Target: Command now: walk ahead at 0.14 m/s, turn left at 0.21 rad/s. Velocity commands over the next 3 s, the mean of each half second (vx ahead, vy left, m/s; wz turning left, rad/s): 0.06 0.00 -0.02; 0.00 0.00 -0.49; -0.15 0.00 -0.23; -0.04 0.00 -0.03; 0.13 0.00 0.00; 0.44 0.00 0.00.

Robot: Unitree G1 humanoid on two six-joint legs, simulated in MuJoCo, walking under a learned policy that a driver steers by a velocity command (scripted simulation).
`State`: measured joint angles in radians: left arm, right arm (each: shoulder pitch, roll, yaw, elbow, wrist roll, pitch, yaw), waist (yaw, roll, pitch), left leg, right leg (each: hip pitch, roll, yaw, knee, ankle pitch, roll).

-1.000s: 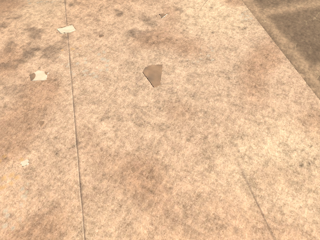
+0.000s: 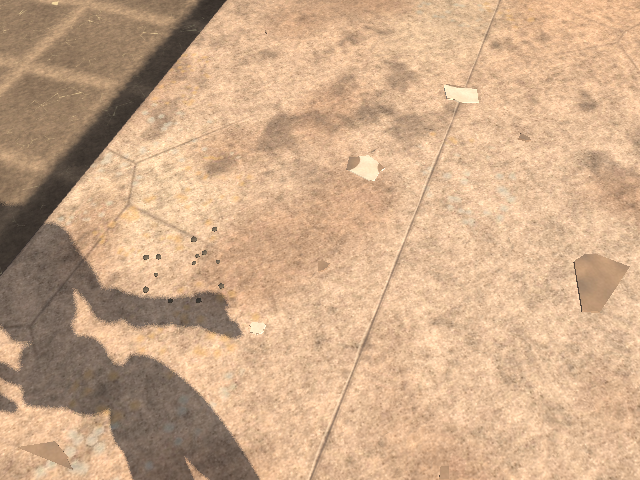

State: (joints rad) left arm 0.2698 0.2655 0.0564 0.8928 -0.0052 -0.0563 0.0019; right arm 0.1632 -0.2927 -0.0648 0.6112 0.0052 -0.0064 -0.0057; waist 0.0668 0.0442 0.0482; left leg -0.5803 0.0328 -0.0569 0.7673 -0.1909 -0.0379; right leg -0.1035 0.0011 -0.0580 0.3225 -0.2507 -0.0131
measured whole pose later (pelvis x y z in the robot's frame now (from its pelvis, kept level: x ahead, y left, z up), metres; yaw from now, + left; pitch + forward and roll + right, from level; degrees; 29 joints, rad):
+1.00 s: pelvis +0.08 -0.03 -0.01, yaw -21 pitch +2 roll +2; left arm 0.14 0.30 0.07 0.70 0.01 0.03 -0.02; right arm 0.11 -0.32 -0.09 0.77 0.00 0.03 -0.04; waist 0.00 0.04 0.08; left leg -0.46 0.06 0.02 1.04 -0.54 -0.06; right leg -0.33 0.02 0.00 0.58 -0.28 -0.06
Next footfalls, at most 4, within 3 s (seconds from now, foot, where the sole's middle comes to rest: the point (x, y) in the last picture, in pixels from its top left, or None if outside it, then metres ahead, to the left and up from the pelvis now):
0.10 left None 0.16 0.12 -0.78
0.38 right None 0.12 -0.12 -0.78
0.90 right None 0.10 -0.13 -0.78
1.50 left None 0.07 0.15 -0.78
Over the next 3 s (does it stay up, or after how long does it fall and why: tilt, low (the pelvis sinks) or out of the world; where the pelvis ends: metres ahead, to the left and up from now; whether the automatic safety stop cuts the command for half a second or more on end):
stays up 0.27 -0.04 -0.01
